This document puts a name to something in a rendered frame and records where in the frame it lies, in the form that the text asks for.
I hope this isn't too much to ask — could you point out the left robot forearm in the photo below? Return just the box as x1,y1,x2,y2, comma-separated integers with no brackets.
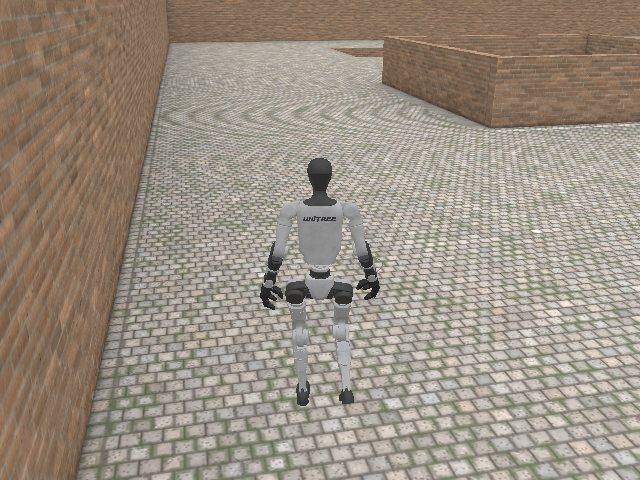
262,242,283,288

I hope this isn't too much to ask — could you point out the left robot upper arm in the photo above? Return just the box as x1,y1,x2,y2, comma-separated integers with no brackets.
272,201,299,258

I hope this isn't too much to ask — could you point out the robot left hand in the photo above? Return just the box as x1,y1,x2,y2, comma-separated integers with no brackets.
260,284,283,310

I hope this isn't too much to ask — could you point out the right robot upper arm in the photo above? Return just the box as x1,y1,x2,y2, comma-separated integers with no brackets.
341,201,368,257

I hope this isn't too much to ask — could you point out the robot right hand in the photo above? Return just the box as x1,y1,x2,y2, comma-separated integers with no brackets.
356,278,380,300

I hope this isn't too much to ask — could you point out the robot right thigh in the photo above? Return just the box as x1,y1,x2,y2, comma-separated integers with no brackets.
332,279,353,341

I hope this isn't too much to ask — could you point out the left robot foot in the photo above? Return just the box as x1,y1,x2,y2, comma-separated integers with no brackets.
296,381,310,406

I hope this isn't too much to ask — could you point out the right robot forearm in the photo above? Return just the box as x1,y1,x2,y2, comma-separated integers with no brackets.
358,241,378,282

